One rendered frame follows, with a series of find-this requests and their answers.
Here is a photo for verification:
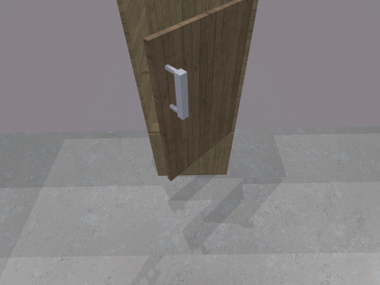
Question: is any handle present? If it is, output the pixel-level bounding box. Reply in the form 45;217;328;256
165;64;189;120

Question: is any cupboard door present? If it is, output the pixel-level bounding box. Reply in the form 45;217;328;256
143;0;253;181

